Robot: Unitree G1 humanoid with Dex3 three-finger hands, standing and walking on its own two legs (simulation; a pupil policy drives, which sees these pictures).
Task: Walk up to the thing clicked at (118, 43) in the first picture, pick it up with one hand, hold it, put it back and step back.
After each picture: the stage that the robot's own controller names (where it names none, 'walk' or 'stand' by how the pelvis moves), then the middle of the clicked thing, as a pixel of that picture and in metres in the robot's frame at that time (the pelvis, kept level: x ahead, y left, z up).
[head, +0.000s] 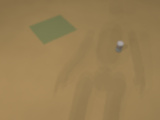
stand; (119, 46) +1.28 -0.43 -0.72
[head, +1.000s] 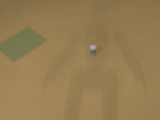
walk; (92, 50) +1.21 -0.02 -0.69
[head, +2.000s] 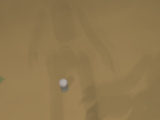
walk; (63, 85) +0.73 +0.20 -0.71
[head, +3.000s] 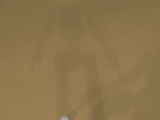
walk; out of the picture +0.46 +0.17 -0.71
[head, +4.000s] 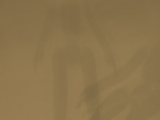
stand; out of the picture +0.36 +0.15 -0.72
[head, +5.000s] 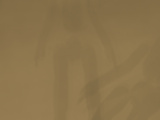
stand; out of the picture +0.32 +0.15 -0.72
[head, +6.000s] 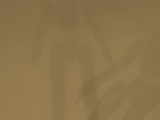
stand; out of the picture +0.33 +0.17 -0.72
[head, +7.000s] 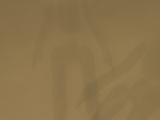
stand; out of the picture +0.34 +0.17 -0.73
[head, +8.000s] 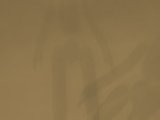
stand; out of the picture +0.33 +0.17 -0.73
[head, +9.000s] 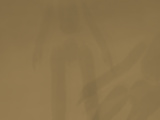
stand; out of the picture +0.33 +0.17 -0.73
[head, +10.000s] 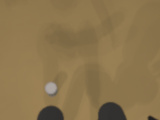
go down; (51, 89) +0.39 +0.14 -0.51
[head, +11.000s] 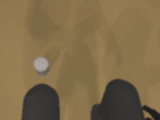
go down; (41, 67) +0.44 +0.15 -0.34
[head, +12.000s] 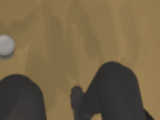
close in; (4, 48) +0.44 +0.18 -0.26
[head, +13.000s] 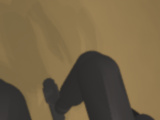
close; out of the picture +0.44 +0.20 -0.24
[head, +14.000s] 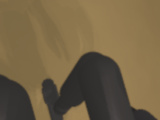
lift; out of the picture +0.42 +0.20 -0.24
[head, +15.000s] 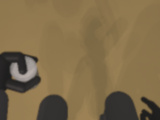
lift; (27, 74) +0.34 +0.18 -0.03
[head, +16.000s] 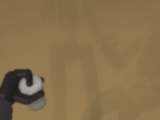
hold; (34, 93) +0.31 +0.17 +0.00
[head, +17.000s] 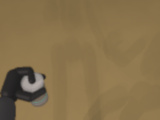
hold; (36, 90) +0.32 +0.17 +0.00
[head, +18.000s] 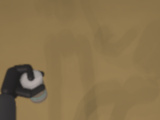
crouch; (35, 87) +0.34 +0.16 -0.04
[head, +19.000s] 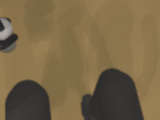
lower; (3, 36) +0.48 +0.19 -0.11
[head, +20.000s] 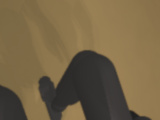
lower; out of the picture +0.45 +0.24 -0.24
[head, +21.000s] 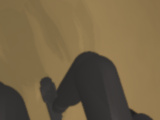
lower; out of the picture +0.45 +0.23 -0.25
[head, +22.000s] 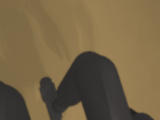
lower; out of the picture +0.45 +0.23 -0.24
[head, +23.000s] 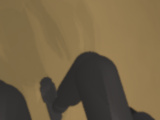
lower; out of the picture +0.45 +0.23 -0.25
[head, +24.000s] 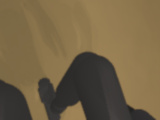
open; out of the picture +0.44 +0.21 -0.25
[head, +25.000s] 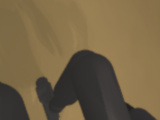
withdraw; out of the picture +0.44 +0.20 -0.25
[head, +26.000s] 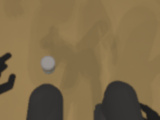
walk; (48, 65) +0.45 +0.14 -0.36
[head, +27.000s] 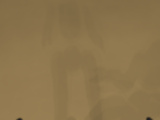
stand; out of the picture +0.36 +0.12 -0.66
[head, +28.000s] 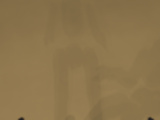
stand; out of the picture +0.36 +0.14 -0.67
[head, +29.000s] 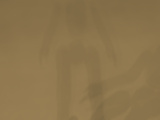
stand; out of the picture +0.37 +0.13 -0.70
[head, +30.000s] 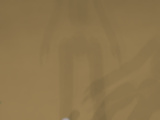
walk; out of the picture +0.38 +0.13 -0.72
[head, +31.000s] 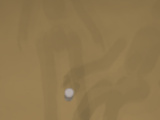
walk; (68, 95) +0.53 +0.03 -0.70
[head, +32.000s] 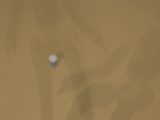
walk; (53, 61) +0.80 +0.22 -0.68
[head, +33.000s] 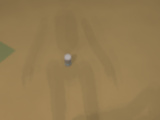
stand; (67, 60) +1.03 +0.13 -0.71
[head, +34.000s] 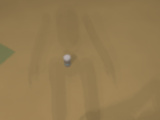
stand; (67, 60) +1.02 +0.15 -0.72
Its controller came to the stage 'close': yes
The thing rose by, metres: 0.71
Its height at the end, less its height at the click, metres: +0.00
